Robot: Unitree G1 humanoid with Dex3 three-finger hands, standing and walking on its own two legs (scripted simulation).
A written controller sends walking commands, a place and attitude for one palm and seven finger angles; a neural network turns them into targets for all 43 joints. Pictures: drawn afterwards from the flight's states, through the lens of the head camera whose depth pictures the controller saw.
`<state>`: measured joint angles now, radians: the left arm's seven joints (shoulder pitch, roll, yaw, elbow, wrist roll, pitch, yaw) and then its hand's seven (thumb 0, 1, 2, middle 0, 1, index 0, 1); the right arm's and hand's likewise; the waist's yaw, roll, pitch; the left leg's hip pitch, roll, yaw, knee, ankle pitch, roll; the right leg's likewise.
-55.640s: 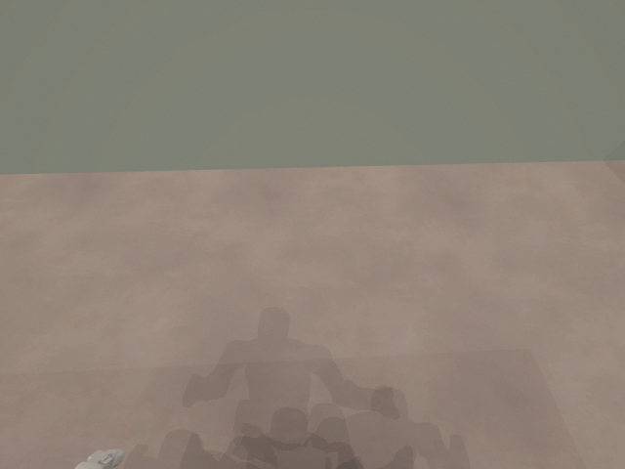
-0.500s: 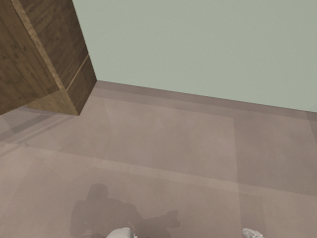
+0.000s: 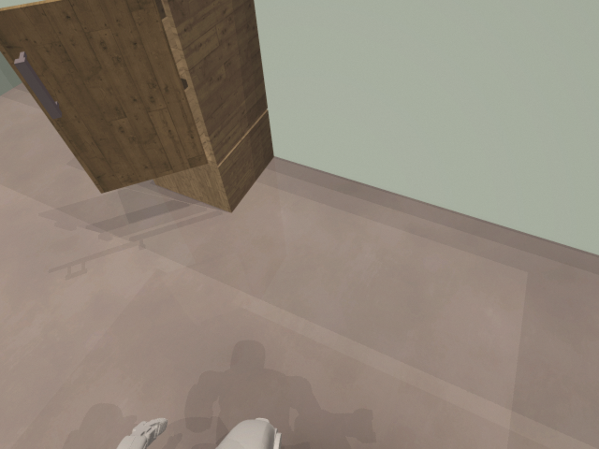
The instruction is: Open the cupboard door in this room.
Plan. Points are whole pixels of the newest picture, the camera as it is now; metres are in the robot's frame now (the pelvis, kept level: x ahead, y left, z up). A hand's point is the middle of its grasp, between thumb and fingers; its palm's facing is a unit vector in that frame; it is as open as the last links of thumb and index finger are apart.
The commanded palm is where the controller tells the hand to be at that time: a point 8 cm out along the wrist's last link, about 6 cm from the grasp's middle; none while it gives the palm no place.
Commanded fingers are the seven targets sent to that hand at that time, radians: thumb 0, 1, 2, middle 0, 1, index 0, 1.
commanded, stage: turn to face it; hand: left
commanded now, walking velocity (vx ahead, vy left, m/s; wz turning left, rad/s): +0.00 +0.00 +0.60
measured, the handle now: (40, 85) +0.92 +0.71 -0.03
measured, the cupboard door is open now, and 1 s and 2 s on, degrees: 47 47 47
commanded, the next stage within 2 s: take the last steps up to it in 0.60 s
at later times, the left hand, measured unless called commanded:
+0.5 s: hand out of the picture +0.02 +0.24 -0.16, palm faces +0.27 -0.93 -0.25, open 7.4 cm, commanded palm none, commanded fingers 0.00 0.90 0.90 -0.20 -0.30 -0.20 -0.30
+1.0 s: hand out of the picture -0.08 +0.17 -0.17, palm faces +0.48 -0.86 -0.18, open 7.3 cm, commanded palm none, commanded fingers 0.00 0.90 0.90 -0.20 -0.30 -0.20 -0.30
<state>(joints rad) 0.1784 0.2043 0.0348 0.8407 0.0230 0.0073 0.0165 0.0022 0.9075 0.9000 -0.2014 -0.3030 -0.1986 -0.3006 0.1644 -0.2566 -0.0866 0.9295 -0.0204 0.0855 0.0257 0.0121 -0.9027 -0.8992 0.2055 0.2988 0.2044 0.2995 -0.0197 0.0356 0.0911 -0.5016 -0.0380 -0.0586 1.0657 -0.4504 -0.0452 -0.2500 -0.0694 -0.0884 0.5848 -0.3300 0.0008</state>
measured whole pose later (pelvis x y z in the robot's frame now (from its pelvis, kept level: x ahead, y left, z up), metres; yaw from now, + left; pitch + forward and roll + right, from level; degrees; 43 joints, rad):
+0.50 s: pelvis +0.00 +0.01 +0.00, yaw +14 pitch +0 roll +0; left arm 0.20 0.26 0.06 0.92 0.02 0.05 0.00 0.01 0.91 0.90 -0.20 -0.30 -0.20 -0.30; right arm 0.14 -0.19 -0.03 0.92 -0.03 0.04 0.00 0.01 -0.90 -0.90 0.21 0.30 0.21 0.30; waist 0.02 -0.02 0.08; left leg -0.29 -0.01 -0.01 0.50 -0.21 0.02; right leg -0.42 -0.08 -0.03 0.93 -0.45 0.07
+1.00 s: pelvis +0.02 +0.01 +0.01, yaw +24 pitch -1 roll +1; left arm 0.35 0.20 0.06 1.04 0.03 -0.03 0.00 0.00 0.91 0.90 -0.20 -0.30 -0.20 -0.30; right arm 0.17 -0.21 -0.06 1.01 -0.02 0.04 0.04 0.01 -0.91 -0.90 0.20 0.30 0.20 0.30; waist 0.06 -0.07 0.06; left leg -0.30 0.02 0.08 0.62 -0.38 -0.03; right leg -0.14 -0.14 -0.17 0.48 -0.31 0.04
